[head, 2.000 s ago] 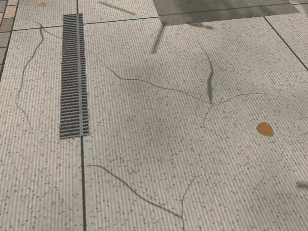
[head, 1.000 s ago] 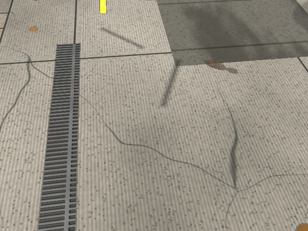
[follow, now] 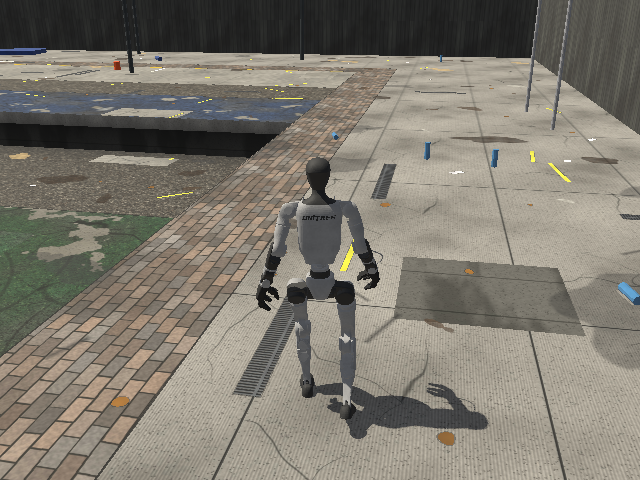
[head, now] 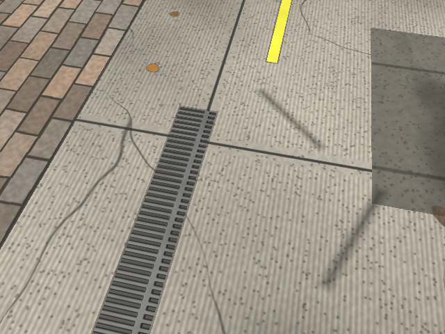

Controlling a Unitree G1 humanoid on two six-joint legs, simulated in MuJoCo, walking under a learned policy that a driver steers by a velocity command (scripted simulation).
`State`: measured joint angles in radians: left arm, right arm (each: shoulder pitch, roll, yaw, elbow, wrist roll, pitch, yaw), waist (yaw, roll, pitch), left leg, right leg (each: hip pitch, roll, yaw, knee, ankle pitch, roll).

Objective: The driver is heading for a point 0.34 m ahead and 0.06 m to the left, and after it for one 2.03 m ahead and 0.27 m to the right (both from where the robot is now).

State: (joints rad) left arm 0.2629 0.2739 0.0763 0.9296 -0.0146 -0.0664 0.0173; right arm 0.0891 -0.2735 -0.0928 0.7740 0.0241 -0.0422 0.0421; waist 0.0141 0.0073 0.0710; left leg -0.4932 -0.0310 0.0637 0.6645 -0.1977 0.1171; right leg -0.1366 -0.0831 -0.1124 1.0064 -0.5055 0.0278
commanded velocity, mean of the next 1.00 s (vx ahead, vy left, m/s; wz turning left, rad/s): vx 0.50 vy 0.00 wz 0.00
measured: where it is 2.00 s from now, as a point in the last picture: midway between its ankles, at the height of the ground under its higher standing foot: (263, 157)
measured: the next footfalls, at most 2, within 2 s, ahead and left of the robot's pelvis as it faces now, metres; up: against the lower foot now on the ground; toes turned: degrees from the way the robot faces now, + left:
right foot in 0.46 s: +0.46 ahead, -0.09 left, +0.00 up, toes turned +12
left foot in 0.94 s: +0.70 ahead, +0.15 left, +0.00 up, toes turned -7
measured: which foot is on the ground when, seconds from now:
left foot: down 0.00-0.48, up 0.50-0.92, down 0.94-1.00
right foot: up 0.00-0.44, down 0.46-0.94, up 0.96-1.00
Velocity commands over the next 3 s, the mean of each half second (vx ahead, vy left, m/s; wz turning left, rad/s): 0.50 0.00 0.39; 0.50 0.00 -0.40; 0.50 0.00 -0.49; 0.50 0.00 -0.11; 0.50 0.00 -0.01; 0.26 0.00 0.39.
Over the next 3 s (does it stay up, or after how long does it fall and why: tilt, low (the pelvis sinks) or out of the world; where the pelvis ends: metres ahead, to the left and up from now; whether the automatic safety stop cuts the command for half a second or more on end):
stays up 1.55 -0.30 0.01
